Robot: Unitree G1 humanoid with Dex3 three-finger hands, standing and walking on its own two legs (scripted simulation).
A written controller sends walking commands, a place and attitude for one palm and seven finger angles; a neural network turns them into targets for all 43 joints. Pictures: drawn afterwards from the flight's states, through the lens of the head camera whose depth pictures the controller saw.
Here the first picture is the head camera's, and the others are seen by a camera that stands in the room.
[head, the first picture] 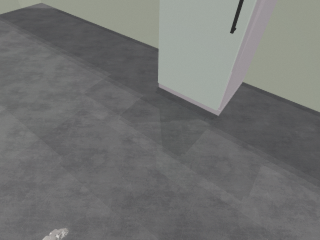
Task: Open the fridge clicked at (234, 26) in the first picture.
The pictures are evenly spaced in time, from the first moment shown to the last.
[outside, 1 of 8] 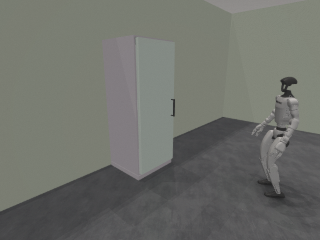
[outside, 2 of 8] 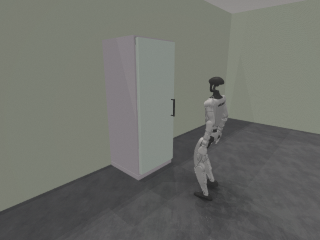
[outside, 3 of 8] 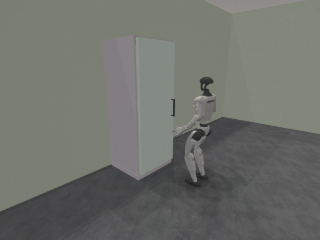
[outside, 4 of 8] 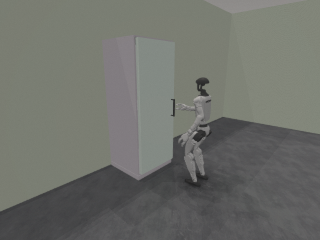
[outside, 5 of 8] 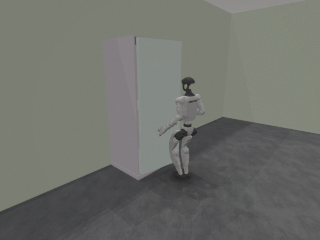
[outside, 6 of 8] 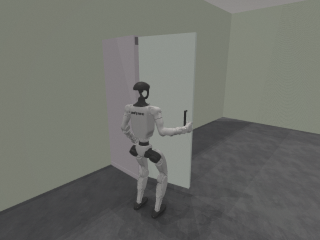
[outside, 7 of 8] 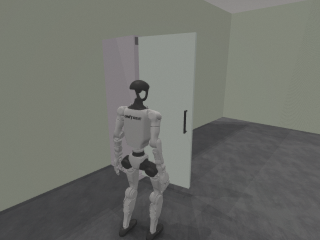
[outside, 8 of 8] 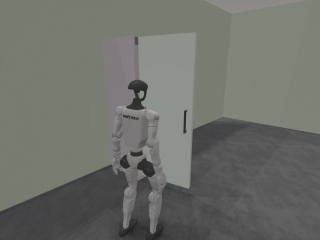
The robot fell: no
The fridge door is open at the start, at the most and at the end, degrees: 0 80 75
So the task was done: yes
